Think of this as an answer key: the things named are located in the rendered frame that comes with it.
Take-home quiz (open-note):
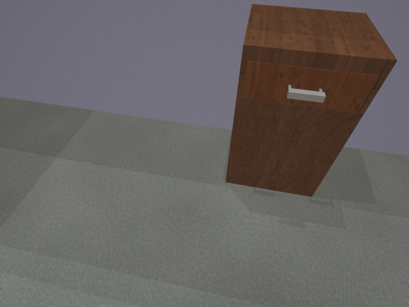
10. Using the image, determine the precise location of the cabinet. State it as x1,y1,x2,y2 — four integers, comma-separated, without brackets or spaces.
226,4,397,197

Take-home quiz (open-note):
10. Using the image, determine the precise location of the drawer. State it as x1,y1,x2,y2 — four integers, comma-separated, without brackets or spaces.
243,61,379,112

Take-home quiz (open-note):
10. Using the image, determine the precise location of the handle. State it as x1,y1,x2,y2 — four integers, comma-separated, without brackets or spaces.
287,85,326,103

